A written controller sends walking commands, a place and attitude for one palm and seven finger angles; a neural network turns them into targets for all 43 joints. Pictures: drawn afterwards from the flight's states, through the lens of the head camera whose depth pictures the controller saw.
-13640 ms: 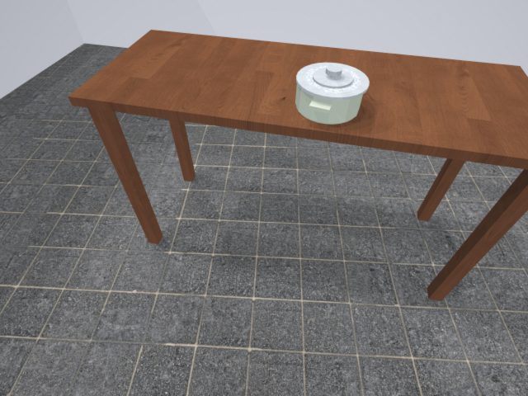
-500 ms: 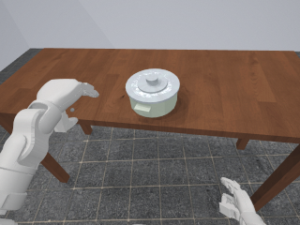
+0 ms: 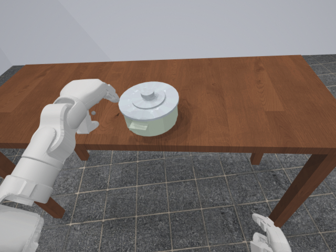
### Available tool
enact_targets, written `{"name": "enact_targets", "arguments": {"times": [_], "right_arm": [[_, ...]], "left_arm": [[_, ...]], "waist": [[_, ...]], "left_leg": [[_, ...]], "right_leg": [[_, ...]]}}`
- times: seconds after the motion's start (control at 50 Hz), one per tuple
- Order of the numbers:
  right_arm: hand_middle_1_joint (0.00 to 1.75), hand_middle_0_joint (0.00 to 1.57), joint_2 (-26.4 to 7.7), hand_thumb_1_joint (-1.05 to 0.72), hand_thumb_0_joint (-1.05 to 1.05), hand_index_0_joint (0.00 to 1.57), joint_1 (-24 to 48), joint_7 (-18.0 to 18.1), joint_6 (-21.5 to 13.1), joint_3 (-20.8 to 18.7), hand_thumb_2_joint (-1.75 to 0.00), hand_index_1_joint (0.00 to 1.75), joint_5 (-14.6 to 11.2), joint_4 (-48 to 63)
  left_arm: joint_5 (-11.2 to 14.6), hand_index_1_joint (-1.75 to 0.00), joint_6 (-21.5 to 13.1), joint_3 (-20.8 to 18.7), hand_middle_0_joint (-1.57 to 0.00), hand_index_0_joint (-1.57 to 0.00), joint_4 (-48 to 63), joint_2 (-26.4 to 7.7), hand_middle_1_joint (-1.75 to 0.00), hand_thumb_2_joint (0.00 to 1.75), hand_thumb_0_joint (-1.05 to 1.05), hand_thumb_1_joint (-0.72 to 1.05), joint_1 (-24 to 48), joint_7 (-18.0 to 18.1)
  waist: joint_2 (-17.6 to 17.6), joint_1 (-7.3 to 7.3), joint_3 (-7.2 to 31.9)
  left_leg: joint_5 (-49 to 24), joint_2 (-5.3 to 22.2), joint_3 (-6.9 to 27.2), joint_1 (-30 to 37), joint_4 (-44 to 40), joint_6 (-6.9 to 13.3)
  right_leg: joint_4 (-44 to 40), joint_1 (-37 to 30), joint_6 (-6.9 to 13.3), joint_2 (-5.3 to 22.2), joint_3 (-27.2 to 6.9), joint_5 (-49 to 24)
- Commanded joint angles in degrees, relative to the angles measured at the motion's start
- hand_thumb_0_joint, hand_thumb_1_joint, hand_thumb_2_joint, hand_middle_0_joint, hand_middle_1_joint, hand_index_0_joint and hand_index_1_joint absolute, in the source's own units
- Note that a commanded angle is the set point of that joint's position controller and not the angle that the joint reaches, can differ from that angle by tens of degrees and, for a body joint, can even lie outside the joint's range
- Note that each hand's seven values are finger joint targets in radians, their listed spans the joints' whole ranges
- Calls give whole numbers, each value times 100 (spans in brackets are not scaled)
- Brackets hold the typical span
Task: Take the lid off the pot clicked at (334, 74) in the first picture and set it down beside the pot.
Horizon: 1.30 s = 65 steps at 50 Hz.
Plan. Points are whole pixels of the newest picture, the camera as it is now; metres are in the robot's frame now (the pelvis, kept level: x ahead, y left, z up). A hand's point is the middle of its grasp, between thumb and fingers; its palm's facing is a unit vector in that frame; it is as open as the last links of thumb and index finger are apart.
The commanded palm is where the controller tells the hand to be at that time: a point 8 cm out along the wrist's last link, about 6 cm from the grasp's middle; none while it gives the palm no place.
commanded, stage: move the open hand above the knob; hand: left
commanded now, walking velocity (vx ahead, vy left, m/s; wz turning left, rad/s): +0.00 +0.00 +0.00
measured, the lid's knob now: (147, 92) +0.53 +0.12 +0.11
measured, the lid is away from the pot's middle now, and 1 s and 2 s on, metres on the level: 0.00 0.00 0.00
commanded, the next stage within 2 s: lower the open fingers around the knob in 1.70 s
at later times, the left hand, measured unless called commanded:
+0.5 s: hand (122, 94) +0.44 +0.16 +0.17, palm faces -0.22 -0.05 -0.97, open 10.1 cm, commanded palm +0.43 +0.16 +0.24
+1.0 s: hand (142, 80) +0.50 +0.11 +0.18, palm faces -0.24 -0.05 -0.97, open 10.1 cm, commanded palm +0.49 +0.12 +0.24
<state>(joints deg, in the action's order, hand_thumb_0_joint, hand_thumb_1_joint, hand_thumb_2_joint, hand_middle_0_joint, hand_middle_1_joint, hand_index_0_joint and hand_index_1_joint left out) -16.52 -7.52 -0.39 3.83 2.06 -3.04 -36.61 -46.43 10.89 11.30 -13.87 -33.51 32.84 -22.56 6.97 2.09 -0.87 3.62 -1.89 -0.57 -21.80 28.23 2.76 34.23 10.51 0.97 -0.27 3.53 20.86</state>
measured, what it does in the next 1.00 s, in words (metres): shifts its weight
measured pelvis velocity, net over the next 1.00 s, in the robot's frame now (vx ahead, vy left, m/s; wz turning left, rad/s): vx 0.06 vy -0.01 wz -0.01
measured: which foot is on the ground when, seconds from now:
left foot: down 0.00-1.00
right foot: down 0.00-1.00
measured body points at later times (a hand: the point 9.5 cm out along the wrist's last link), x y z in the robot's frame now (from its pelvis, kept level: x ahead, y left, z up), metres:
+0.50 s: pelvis +0.04 -0.02 +0.00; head +0.05 -0.07 +0.45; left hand +0.45 +0.16 +0.23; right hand +0.23 -0.25 -0.11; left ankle +0.13 +0.09 -0.73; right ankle -0.02 -0.11 -0.73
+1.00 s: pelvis +0.06 -0.01 +0.00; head +0.07 -0.06 +0.45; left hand +0.51 +0.11 +0.23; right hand +0.21 -0.25 -0.13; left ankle +0.13 +0.09 -0.73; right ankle -0.02 -0.11 -0.73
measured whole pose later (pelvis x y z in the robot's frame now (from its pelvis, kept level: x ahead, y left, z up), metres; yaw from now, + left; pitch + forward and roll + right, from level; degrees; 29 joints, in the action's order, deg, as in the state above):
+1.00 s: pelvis +0.06 -0.01 +0.00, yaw +0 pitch +3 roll +1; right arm -16.2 -7.2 -2.5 9.3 1.2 -4.0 -37.7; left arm -47.5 18.5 18.2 -34.0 -24.1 54.0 -23.4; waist 5.8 -1.2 1.6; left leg 8.3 -2.7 -1.3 -24.2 29.4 2.2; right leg 32.9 11.9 1.5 0.5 2.6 24.1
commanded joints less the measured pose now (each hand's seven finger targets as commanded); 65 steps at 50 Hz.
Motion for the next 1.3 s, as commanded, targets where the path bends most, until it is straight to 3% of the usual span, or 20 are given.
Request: {"name": "enact_targets", "arguments": {"times": [0.0, 0.14, 0.16, 0.2, 0.24, 0.28, 0.4, 0.48, 0.6, 0.74, 0.76, 0.86, 0.9, 0.96, 1.02, 1.06, 1.12, 1.16, 1.2, 1.28], "right_arm": [[30, 20, -562, -90, 0, 20, 1001, -2, -300, -214, -90, 30, -39, 998], [30, 20, -641, -90, 0, 20, 846, -33, -177, -263, -90, 30, -32, 955], [30, 20, -583, -90, 0, 20, 955, -49, -162, -216, -90, 30, -43, 997], [30, 20, -568, -90, 0, 20, 947, -75, -113, -230, -90, 30, -72, 964], [30, 20, -610, -90, 0, 20, 858, -88, -105, -291, -90, 30, -26, 1029], [30, 20, -604, -90, 0, 20, 901, -82, -11, -224, -90, 30, -41, 984], [30, 20, -547, -90, 0, 20, 989, -136, 148, -224, -90, 30, -87, 1037], [30, 20, -559, -90, 0, 20, 910, -147, 191, -241, -90, 30, -89, 969], [30, 20, -533, -90, 0, 20, 909, -194, 244, -251, -90, 30, -104, 912], [30, 20, -549, -90, 0, 20, 742, -252, 301, -312, -90, 30, -99, 848], [30, 20, -540, -90, 0, 20, 725, -254, 284, -276, -90, 30, -91, 804], [30, 20, -521, -90, 0, 20, 627, -251, 318, -276, -90, 30, -101, 751], [30, 20, -556, -90, 0, 20, 603, -219, 333, -265, -90, 30, -112, 657], [30, 20, -533, -90, 0, 20, 501, -205, 284, -317, -90, 30, -100, 692], [30, 20, -536, -90, 0, 20, 372, -196, 286, -312, -90, 30, -110, 584], [30, 20, -585, -90, 0, 20, 286, -182, 297, -322, -90, 30, -104, 596], [30, 20, -551, -90, 0, 20, 362, -202, 237, -344, -90, 30, -101, 672], [30, 20, -586, -90, 0, 20, 278, -193, 249, -358, -90, 30, -94, 668], [30, 20, -575, -90, 0, 20, 310, -192, 288, -332, -90, 30, -141, 611], [30, 20, -588, -90, 0, 20, 309, -192, 221, -372, -90, 30, -132, 670]], "left_arm": [[-89, -8, 38, -699, -85, -85, 880, -1187, -8, 155, 0, -34, 2877, 125], [-105, -8, 187, -992, -85, -85, 434, -1555, -8, 155, 0, -34, 2996, 22], [-112, -8, 213, -648, -85, -85, 438, -1175, -8, 155, 0, -34, 3067, -24], [-99, -8, 281, -478, -85, -85, 498, -959, -8, 155, 0, -34, 3244, -39], [-93, -8, 236, -921, -85, -85, 637, -1438, -8, 155, 0, -34, 3081, -42], [-132, -8, 279, -932, -85, -85, 308, -1449, -8, 155, 0, -34, 3039, -73], [-83, -8, 386, -487, -85, -85, 487, -939, -8, 155, 0, -34, 3371, -113], [-136, -8, 450, -599, -85, -85, 341, -1068, -8, 155, 0, -34, 3575, -48], [-153, -8, 550, -330, -85, -85, 299, -732, -8, 155, 0, -34, 4005, 17], [-176, -8, 696, -120, -85, -85, -171, -398, -8, 155, 0, -34, 4367, 97], [-261, -8, 681, -343, -85, -85, -209, -671, -8, 155, 0, -34, 4506, 114], [-264, -8, 746, -164, -85, -85, -842, -408, -8, 155, 0, -34, 4618, 122], [-297, -8, 766, -132, -85, -85, -1116, -453, -8, 155, 0, -34, 5019, 131], [-299, -8, 684, -26, -85, -85, -989, -323, -8, 155, 0, -34, 5318, 126], [-292, -8, 688, 85, -85, -85, -1583, -122, -8, 155, 0, -34, 5305, 159], [-331, -8, 616, -114, -85, -85, -1774, -351, -8, 155, 0, -34, 5134, 171], [-333, -8, 518, -66, -85, -85, -1341, -304, -8, 155, 0, -34, 5375, 226], [-347, -8, 493, -354, -85, -85, -1602, -595, -8, 155, 0, -34, 5005, 250], [-334, -8, 554, -44, -85, -85, -1867, -285, -8, 155, 0, -34, 5171, 263], [-348, -8, 466, -168, -85, -85, -1383, -476, -8, 155, 0, -34, 5358, 304]], "waist": [[-433, -14, 1547], [-791, -25, 1653], [-714, -42, 1694], [-569, -81, 1782], [-836, -32, 2035], [-886, -15, 1905], [-761, -125, 1969], [-757, -143, 2114], [-782, -173, 2454], [-887, -281, 2535], [-926, -207, 2707], [-1223, -263, 2507], [-1154, -313, 2351], [-997, -374, 2630], [-933, -404, 2301], [-1102, -368, 2353], [-791, -335, 2633], [-1111, -314, 2471], [-1024, -379, 2054], [-784, -372, 2473]], "left_leg": [[905, -134, 326, 1803, -262, 45], [262, -205, 239, 1670, -1, 120], [177, -253, 206, 1692, 6, 130], [-7, -247, 208, 1891, 30, 130], [-298, -258, 223, 1904, 183, 181], [-355, -285, 131, 1671, 160, 168], [-744, -315, 86, 1866, 274, 196], [-893, -301, 119, 1958, 324, 197], [-1245, -301, 130, 2110, 379, 204], [-1289, -263, 161, 2160, 390, 219], [-1391, -268, 167, 2175, 359, 209], [-1174, -293, 86, 1938, 313, 226], [-960, -293, 58, 1879, 255, 211], [-1044, -271, 121, 2145, 252, 240], [-835, -260, 171, 2131, 189, 216], [-758, -237, 131, 1965, 128, 228], [-932, -239, 170, 2265, 156, 236], [-843, -222, 120, 2018, 134, 263], [-525, -217, 80, 1844, 31, 232], [-684, -189, 160, 2225, 51, 252]], "right_leg": [[-943, 1041, 98, -139, -184, -106], [-872, 802, 81, -107, -272, -1087], [-829, 814, 78, -107, -247, -1210], [-785, 865, 96, -125, -213, -1386], [-767, 634, 86, -90, -301, -1872], [-708, 547, 54, -56, -305, -2131], [-636, 648, 50, -74, -280, -2668], [-587, 661, 79, -96, -256, -2739], [-495, 608, 73, -87, -253, -3065], [-535, 687, 94, -111, -185, -2995], [-491, 546, 93, -109, -210, -3077], [-556, 524, 51, -95, -209, -3159], [-577, 618, 53, -97, -209, -3004], [-609, 648, 70, -107, -223, -2914], [-655, 942, 99, -154, -173, -2478], [-692, 732, 90, -127, -193, -2527], [-650, 749, 106, -125, -220, -2542], [-735, 593, 80, -121, -243, -2653], [-766, 831, 79, -136, -195, -2315], [-754, 782, 109, -147, -217, -2270]]}}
